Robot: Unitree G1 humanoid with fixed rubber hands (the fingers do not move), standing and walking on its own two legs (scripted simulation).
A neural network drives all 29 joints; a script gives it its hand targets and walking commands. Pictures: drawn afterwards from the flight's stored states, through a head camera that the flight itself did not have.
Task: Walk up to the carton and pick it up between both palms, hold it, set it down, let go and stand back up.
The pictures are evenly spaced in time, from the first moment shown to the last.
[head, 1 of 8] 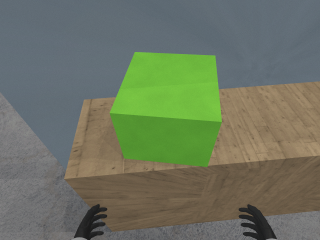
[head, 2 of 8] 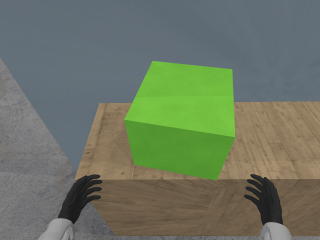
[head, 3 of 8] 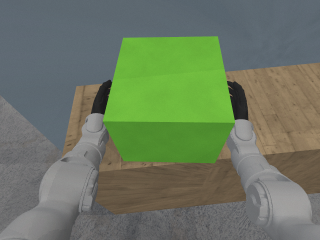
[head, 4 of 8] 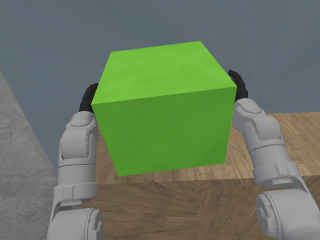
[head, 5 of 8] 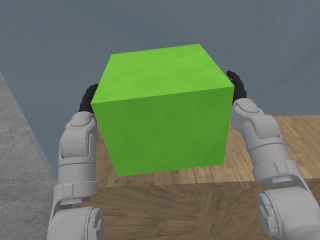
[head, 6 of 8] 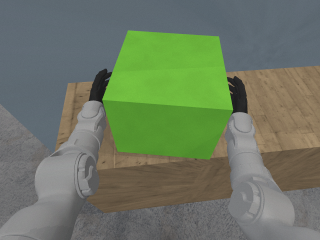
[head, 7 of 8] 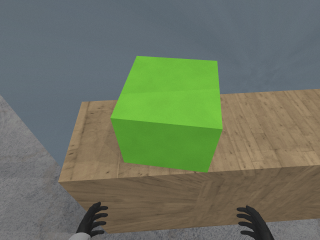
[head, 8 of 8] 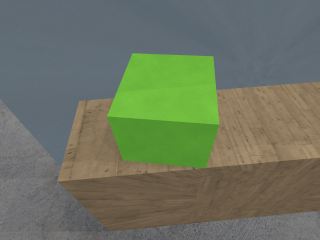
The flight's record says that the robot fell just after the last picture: no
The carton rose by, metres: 0.18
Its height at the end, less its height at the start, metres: +0.00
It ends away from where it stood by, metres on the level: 0.02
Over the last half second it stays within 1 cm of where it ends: yes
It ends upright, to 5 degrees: yes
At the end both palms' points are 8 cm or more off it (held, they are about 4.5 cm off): yes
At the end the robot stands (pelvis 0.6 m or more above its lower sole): yes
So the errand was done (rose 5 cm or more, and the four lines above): yes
